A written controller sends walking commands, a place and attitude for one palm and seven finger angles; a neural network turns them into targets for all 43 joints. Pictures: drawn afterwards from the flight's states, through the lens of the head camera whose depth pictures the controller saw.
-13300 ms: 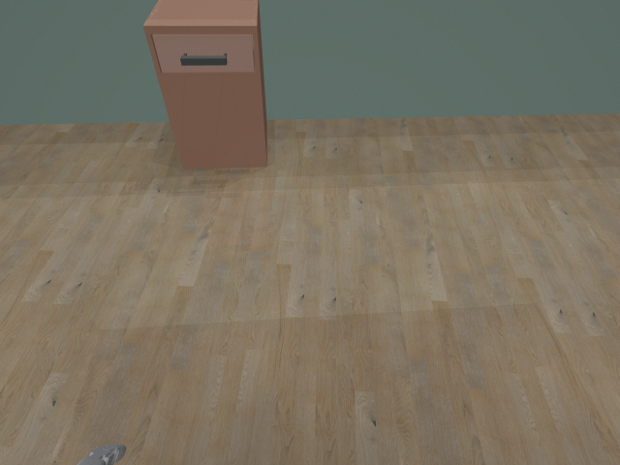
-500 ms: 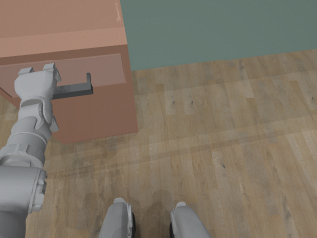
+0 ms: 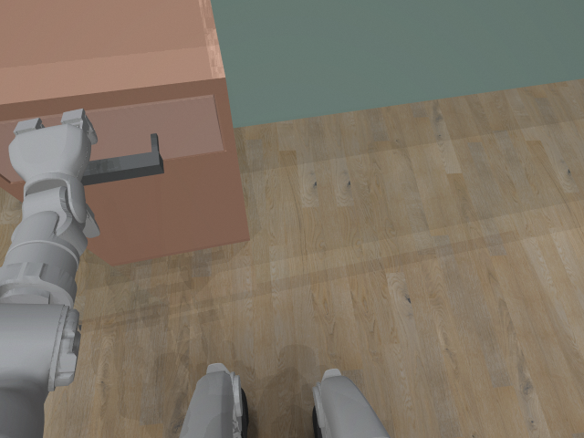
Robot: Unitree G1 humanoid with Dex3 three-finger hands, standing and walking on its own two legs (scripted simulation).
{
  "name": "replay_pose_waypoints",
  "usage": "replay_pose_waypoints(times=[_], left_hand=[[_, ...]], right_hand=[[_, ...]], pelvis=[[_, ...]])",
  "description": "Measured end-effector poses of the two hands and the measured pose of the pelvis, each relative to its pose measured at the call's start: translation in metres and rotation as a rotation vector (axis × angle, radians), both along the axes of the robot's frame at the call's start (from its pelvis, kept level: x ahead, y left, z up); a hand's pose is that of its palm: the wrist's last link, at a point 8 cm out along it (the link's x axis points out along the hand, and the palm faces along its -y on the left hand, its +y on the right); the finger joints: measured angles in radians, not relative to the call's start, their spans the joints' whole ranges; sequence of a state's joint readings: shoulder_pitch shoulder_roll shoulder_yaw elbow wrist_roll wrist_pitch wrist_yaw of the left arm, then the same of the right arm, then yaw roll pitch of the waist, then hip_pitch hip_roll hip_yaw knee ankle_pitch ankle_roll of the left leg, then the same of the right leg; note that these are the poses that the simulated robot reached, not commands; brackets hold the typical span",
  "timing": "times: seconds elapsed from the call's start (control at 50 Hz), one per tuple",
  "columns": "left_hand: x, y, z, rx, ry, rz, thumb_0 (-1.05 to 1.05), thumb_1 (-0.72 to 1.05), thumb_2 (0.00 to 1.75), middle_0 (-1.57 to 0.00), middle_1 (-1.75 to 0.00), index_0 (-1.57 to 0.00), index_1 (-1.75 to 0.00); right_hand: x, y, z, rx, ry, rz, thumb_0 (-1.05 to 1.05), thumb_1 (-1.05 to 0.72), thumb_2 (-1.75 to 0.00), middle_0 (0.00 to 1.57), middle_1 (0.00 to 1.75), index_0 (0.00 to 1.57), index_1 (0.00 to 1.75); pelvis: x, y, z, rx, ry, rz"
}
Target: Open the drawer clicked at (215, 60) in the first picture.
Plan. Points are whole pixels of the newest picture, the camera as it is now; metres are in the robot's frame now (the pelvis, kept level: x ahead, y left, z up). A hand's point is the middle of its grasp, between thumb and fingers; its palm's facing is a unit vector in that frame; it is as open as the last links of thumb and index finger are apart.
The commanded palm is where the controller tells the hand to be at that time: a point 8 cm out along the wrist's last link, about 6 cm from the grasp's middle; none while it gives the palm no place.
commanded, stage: move the hooked fingers above the handle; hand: left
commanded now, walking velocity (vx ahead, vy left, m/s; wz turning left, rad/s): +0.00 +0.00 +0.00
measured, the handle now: (105, 158) +0.56 +0.28 -0.08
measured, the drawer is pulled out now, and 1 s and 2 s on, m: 0.00 0.00 0.00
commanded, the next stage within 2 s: none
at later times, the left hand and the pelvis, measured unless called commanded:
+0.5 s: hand (65, 178) +0.49 +0.30 -0.02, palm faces -0.01 -0.01 -1.00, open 13.8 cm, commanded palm +0.49 +0.24 +0.04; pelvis +0.00 +0.01 -0.01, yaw +0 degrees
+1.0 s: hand (73, 183) +0.49 +0.29 -0.03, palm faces -0.04 +0.00 -1.00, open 13.8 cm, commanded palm +0.50 +0.24 +0.03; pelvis +0.00 +0.01 -0.02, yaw -1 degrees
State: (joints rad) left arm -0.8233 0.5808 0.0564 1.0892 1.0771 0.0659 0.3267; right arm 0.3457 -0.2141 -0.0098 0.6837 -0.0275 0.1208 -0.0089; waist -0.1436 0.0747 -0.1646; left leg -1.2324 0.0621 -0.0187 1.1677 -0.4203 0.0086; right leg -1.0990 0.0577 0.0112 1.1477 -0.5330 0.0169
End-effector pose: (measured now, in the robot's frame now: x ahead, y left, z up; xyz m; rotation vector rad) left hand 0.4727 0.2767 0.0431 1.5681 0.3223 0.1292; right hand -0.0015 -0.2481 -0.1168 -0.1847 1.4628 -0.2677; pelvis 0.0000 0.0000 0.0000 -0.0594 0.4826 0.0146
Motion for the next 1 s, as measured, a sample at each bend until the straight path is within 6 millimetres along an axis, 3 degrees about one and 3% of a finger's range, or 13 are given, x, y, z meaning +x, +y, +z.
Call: replay_pose_waypoints(times=[0.12,0.2,0.26,0.38,0.46,0.52,0.58,0.66,0.72,0.78,0.84,0.9,1.0], left_hand=[[0.007,-0.018,0.019,-0.050,0.004,-0.170,0.00,-0.49,0.30,-0.32,-1.21,-0.32,-1.20],[0.020,-0.042,0.010,-0.107,-0.052,-0.252,0.00,-0.49,0.30,-0.32,-1.20,-0.32,-1.20],[0.026,-0.048,-0.005,-0.129,-0.105,-0.246,0.00,-0.49,0.30,-0.31,-1.20,-0.32,-1.20],[0.017,-0.018,-0.028,-0.031,-0.151,-0.122,0.00,-0.49,0.30,-0.32,-1.20,-0.32,-1.20],[0.003,0.010,-0.018,-0.001,-0.137,-0.033,0.00,-0.49,0.30,-0.32,-1.20,-0.32,-1.20],[-0.006,0.015,-0.002,-0.010,-0.094,-0.014,0.00,-0.49,0.30,-0.32,-1.20,-0.32,-1.20],[-0.006,0.003,0.010,-0.030,-0.036,-0.062,0.00,-0.49,0.30,-0.32,-1.20,-0.32,-1.20],[0.008,-0.028,0.016,-0.077,-0.011,-0.178,0.00,-0.49,0.30,-0.32,-1.20,-0.32,-1.20],[0.021,-0.050,0.014,-0.121,-0.055,-0.250,0.00,-0.50,0.30,-0.32,-1.20,-0.32,-1.20],[0.029,-0.058,0.004,-0.132,-0.110,-0.254,0.00,-0.49,0.30,-0.32,-1.20,-0.32,-1.20],[0.029,-0.047,-0.012,-0.086,-0.143,-0.199,0.00,-0.49,0.30,-0.31,-1.20,-0.31,-1.20],[0.021,-0.022,-0.026,-0.014,-0.136,-0.119,0.00,-0.49,0.30,-0.31,-1.20,-0.31,-1.20],[-0.001,0.011,-0.023,0.003,-0.085,-0.017,0.00,-0.49,0.30,-0.32,-1.20,-0.32,-1.20]], right_hand=[[0.003,-0.006,0.013,-0.050,-0.011,0.024,0.00,-0.91,-0.90,0.21,0.30,0.21,0.30],[0.010,-0.018,0.015,-0.104,-0.043,0.026,0.00,-0.91,-0.90,0.21,0.30,0.21,0.30],[0.012,-0.025,0.013,-0.126,-0.056,0.024,0.00,-0.91,-0.90,0.21,0.30,0.20,0.30],[0.010,-0.022,-0.003,-0.096,-0.021,0.024,0.00,-0.91,-0.90,0.20,0.30,0.20,0.30],[0.010,-0.011,-0.008,-0.046,0.010,0.030,0.00,-0.91,-0.90,0.20,0.30,0.20,0.30],[0.015,-0.003,-0.003,-0.022,0.012,0.041,0.00,-0.91,-0.90,0.21,0.30,0.20,0.30],[0.023,0.001,0.007,-0.024,-0.014,0.054,0.00,-0.91,-0.90,0.21,0.30,0.20,0.30],[0.032,-0.003,0.019,-0.067,-0.078,0.056,0.00,-0.91,-0.90,0.21,0.30,0.21,0.30],[0.033,-0.011,0.021,-0.106,-0.116,0.045,0.00,-0.91,-0.90,0.21,0.30,0.21,0.30],[0.027,-0.017,0.017,-0.125,-0.118,0.033,0.00,-0.91,-0.90,0.21,0.30,0.20,0.30],[0.017,-0.020,0.007,-0.117,-0.082,0.024,0.00,-0.91,-0.90,0.21,0.30,0.20,0.30],[0.005,-0.017,-0.005,-0.085,-0.026,0.016,0.00,-0.91,-0.90,0.21,0.30,0.20,0.30],[-0.005,-0.006,-0.012,-0.026,0.053,0.016,0.00,-0.91,-0.90,0.21,0.30,0.20,0.30]], pelvis=[[0.006,-0.001,0.003,-0.013,-0.015,0.032],[0.005,0.001,-0.005,-0.023,0.005,0.029],[0.002,0.004,-0.013,-0.026,0.027,0.014],[-0.003,0.007,-0.022,-0.020,0.051,-0.010],[-0.002,0.007,-0.016,-0.015,0.039,-0.004],[0.001,0.007,-0.006,-0.016,0.011,0.014],[0.004,0.006,0.003,-0.019,-0.017,0.034],[0.005,0.006,0.006,-0.023,-0.026,0.044],[0.004,0.006,0.000,-0.028,-0.010,0.033],[0.001,0.008,-0.009,-0.029,0.013,0.014],[-0.003,0.009,-0.017,-0.025,0.034,-0.006],[-0.005,0.009,-0.022,-0.018,0.046,-0.016],[-0.004,0.007,-0.016,-0.010,0.038,-0.005]])
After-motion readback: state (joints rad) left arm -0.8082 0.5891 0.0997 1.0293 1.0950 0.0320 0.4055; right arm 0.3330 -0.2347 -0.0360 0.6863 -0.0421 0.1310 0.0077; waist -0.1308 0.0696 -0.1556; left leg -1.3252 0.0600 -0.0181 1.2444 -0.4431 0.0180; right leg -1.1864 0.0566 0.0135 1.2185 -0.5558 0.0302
